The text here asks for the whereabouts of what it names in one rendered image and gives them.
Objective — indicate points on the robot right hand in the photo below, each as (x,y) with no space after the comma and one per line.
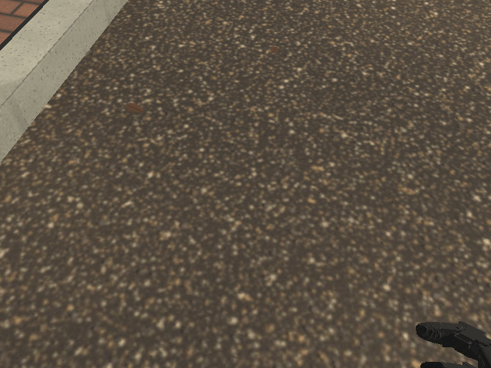
(464,338)

